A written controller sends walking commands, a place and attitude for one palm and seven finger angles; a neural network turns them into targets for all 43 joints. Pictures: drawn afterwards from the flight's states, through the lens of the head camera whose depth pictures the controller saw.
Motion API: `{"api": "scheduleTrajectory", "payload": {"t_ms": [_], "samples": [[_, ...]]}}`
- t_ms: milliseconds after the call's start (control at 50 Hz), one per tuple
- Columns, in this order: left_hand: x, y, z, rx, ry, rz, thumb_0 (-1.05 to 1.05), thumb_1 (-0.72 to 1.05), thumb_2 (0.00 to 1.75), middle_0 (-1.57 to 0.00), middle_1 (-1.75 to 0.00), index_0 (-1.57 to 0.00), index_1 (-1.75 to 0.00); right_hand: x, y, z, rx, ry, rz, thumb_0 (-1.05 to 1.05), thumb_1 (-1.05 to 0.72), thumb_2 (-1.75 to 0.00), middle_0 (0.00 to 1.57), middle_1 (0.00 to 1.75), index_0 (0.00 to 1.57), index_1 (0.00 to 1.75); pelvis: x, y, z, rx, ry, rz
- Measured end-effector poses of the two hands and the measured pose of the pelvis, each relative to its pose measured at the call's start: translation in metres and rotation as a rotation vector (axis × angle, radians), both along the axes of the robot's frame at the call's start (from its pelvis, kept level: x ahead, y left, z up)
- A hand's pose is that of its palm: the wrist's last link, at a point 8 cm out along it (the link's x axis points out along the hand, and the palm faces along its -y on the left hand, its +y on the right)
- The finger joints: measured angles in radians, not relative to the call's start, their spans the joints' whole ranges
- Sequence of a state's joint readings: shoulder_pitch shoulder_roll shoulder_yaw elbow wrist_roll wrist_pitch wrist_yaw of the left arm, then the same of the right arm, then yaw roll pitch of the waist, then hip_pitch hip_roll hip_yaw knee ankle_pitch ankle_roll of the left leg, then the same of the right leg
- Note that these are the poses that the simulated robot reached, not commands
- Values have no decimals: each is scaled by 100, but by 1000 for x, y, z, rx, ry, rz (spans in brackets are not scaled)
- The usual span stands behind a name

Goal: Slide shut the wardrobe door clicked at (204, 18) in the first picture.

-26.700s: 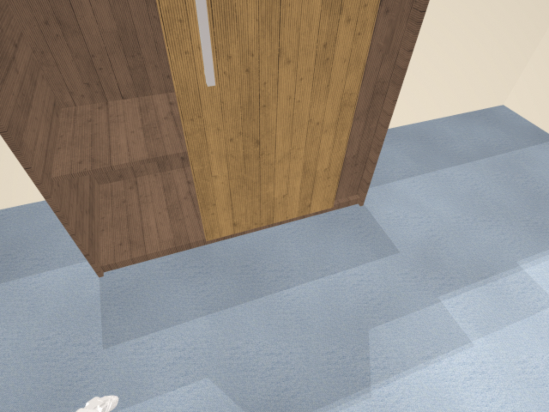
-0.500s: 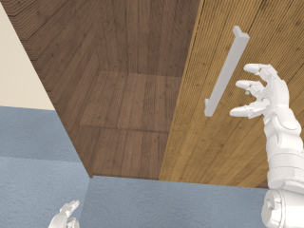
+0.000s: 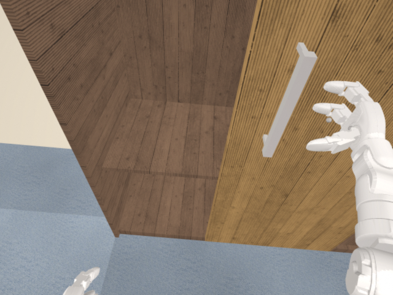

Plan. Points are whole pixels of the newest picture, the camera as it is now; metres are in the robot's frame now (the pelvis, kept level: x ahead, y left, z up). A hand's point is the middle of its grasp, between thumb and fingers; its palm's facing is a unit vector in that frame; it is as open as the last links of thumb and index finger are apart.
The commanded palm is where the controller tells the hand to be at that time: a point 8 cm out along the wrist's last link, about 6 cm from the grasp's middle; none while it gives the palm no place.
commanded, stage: move the hooked fingers beside the handle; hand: right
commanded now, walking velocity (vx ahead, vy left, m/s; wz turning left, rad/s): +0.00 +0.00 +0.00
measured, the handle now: (282, 107) +0.48 -0.12 +0.16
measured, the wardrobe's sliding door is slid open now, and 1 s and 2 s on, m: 0.44 0.44 0.44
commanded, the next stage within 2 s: none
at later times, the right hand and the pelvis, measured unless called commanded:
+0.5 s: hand (314, 126) +0.43 -0.18 +0.16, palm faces -0.01 +1.00 -0.03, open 14.0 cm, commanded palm +0.40 -0.23 +0.17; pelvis -0.01 +0.00 +0.00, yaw +0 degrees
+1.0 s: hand (315, 130) +0.41 -0.18 +0.17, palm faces +0.00 +1.00 -0.01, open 14.0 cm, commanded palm +0.40 -0.23 +0.17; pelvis +0.00 +0.00 +0.00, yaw -1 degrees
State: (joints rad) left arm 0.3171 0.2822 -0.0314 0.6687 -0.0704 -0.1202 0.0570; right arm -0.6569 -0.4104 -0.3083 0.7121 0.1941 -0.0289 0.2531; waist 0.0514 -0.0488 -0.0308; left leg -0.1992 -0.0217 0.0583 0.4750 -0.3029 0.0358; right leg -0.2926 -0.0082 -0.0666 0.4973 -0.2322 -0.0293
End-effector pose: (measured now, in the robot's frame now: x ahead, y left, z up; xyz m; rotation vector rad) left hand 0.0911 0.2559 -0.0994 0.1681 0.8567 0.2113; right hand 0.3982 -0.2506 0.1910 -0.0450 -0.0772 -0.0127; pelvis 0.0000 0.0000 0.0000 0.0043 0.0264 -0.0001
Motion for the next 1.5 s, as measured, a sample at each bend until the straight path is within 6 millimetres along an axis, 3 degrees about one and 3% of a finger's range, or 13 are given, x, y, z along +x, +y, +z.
{"api": "scheduleTrajectory", "payload": {"t_ms": [180, 280, 360, 440, 540, 620, 740, 820, 940, 1140, 1340, 1500], "samples": [[22, -4, 3, 18, -35, -51, 1, 90, 90, -20, -30, -21, -30, -11, 9, -37, 33, 124, 30, -2, 50, -29, 30, 120, 30, 120, -7, -4, -2, 5, 7, -26], [23, -10, 4, 19, -46, -65, 1, 90, 90, -20, -30, -21, -30, -4, 24, -16, 25, 3, 37, -2, 50, -29, 30, 120, 30, 120, -9, -5, -2, 3, 1, -24], [15, -13, 2, -1, -38, -45, 1, 90, 90, -20, -30, -21, -30, 11, 25, 2, 33, -3, 28, -2, 50, -29, 30, 120, 30, 120, -8, -4, -1, 1, 4, -15], [0, -11, -3, -18, -6, -16, 1, 90, 90, -20, -30, -21, -30, 18, 17, -8, 27, 101, 16, -1, 49, -30, 30, 120, 30, 120, -6, -4, -1, 1, 18, -4], [-20, -5, -9, -12, 62, 6, 1, 90, 90, -20, -30, -21, -30, 8, 13, -35, 16, 134, 20, -1, 49, -30, 30, 120, 30, 120, -5, -5, -1, 1, 23, -1], [-27, -1, -10, 6, 94, 5, 1, 90, 90, -20, -30, -21, -30, 1, 20, -29, 17, 41, 29, -2, 49, -30, 30, 120, 30, 120, -3, -4, -1, 1, 11, -5], [-17, 3, -6, 11, 61, 11, 1, 90, 90, -20, -30, -21, -30, 12, 22, -7, 24, 14, 22, -2, 50, -29, 30, 120, 30, 120, -3, -1, 0, 1, 6, -6], [-8, 4, -3, 1, 20, 16, 1, 90, 90, -20, -30, -21, -30, 14, 17, -13, 19, 92, 16, -2, 50, -30, 30, 120, 30, 120, -2, 0, 0, 0, 15, 0], [6, 4, -1, -2, -3, -10, 1, 90, 90, -20, -30, -20, -30, -2, 18, -29, 30, 90, 22, -2, 49, -30, 30, 120, 30, 120, -1, 1, -1, -1, 10, -5], [24, -1, 3, -3, -44, -39, 1, 90, 90, -20, -30, -21, -30, -2, 12, -5, 3, 28, 10, -2, 50, -29, 30, 120, 30, 120, -2, 4, -1, 1, -2, -18], [16, -1, 0, -2, -20, -32, 1, 90, 90, -20, -30, -21, -30, -4, 17, -29, 47, 96, 14, -2, 50, -30, 30, 120, 30, 120, -4, 2, -2, -1, 5, -15], [1, 0, -2, 5, 10, -11, 1, 90, 90, -20, -30, -21, -30, -1, 7, -5, 18, 8, 7, -2, 50, -30, 30, 120, 30, 120, -4, 1, -1, 2, -3, -11]]}}
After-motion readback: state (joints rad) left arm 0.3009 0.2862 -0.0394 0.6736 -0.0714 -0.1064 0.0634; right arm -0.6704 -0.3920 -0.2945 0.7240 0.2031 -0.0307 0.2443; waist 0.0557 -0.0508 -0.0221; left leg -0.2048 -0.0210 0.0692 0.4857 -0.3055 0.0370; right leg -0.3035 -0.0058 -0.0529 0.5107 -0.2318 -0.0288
